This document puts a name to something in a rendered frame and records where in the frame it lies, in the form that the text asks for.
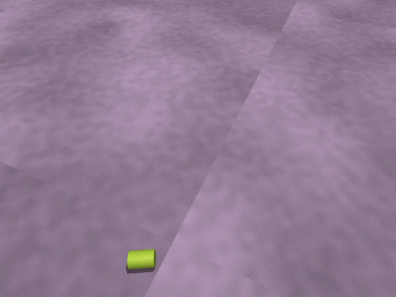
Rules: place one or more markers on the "can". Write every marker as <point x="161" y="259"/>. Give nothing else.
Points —
<point x="141" y="259"/>

